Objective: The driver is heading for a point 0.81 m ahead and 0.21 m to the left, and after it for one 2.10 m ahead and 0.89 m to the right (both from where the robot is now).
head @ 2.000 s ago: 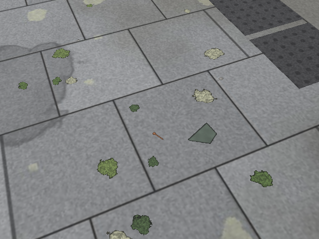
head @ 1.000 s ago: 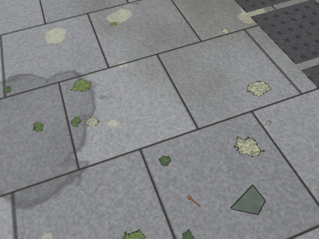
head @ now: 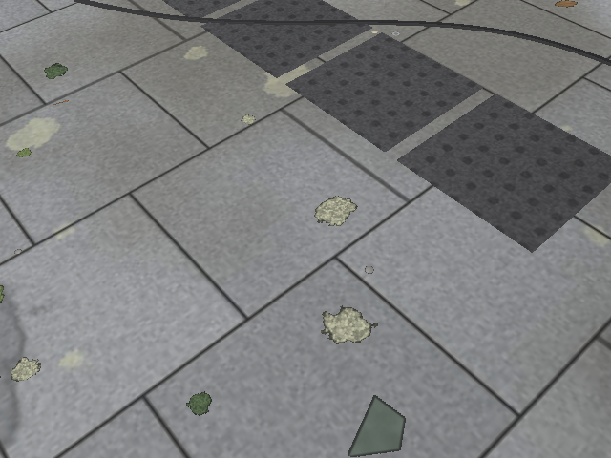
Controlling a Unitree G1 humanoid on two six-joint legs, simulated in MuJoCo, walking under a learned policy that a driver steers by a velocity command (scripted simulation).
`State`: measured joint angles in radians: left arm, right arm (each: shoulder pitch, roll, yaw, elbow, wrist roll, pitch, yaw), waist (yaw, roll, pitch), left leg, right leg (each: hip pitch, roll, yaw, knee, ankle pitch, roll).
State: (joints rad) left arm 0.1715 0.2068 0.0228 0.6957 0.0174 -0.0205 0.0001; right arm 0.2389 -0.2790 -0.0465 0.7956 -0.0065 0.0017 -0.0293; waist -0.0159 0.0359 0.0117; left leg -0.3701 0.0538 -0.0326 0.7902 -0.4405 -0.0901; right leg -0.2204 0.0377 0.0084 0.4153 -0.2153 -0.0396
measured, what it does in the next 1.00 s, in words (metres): steps on the spot: left foot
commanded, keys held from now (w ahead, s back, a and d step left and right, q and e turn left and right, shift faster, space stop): no key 0.92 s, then w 0.08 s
